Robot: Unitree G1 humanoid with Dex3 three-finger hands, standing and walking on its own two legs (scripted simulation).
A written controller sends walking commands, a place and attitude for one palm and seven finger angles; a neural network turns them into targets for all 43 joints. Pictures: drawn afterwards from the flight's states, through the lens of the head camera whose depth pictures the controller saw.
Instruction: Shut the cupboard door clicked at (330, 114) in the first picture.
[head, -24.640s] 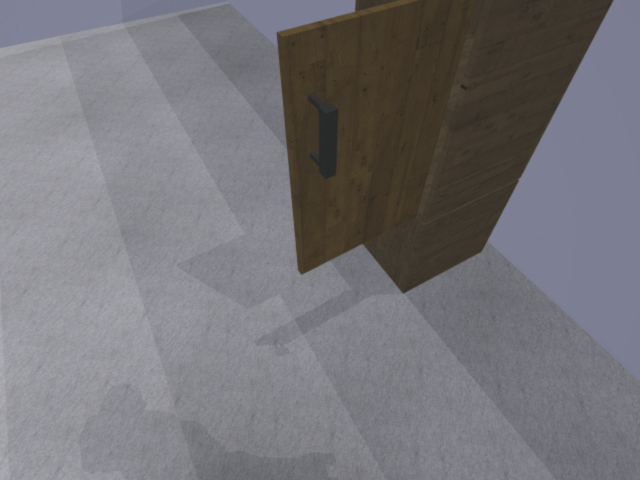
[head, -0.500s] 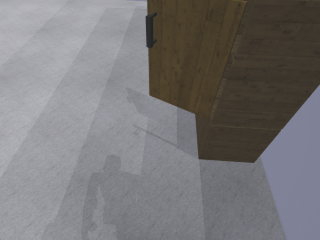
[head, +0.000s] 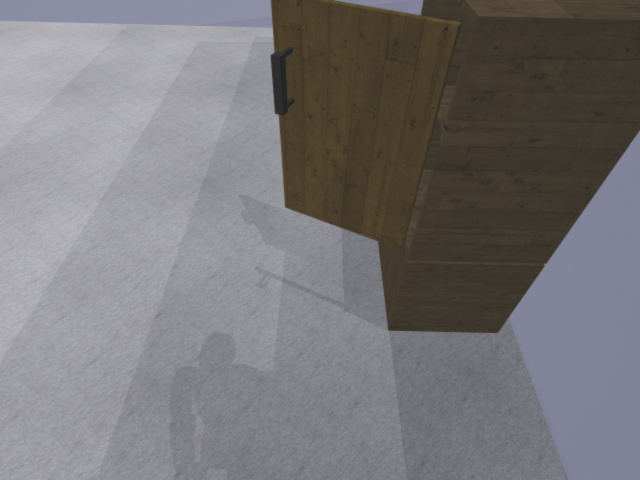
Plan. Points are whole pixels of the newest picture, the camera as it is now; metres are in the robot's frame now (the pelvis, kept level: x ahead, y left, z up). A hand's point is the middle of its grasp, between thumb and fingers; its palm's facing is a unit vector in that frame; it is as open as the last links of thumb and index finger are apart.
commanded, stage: let the arm hang, fingers relaxed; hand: left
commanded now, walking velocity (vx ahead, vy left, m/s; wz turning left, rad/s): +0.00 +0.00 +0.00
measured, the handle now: (284, 81) +0.90 +0.12 +0.08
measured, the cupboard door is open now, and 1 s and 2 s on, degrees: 64 64 64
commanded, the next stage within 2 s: look to check the result in 0.06 s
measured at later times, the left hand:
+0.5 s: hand out of the picture -0.02 +0.16 -0.17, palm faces +0.06 -0.98 -0.19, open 7.4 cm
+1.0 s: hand out of the picture +0.01 +0.17 -0.18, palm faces +0.12 -0.97 -0.20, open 7.4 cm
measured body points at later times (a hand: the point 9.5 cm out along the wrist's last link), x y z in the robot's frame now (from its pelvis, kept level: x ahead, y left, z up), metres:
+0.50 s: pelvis +0.02 +0.00 +0.00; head +0.02 -0.01 +0.45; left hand -0.02 +0.21 -0.16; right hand +0.00 -0.22 -0.16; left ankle +0.05 +0.11 -0.74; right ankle -0.02 -0.12 -0.74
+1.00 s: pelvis +0.02 -0.01 -0.01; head +0.04 +0.00 +0.44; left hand +0.01 +0.22 -0.17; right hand +0.02 -0.23 -0.17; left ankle +0.05 +0.11 -0.74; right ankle -0.02 -0.12 -0.74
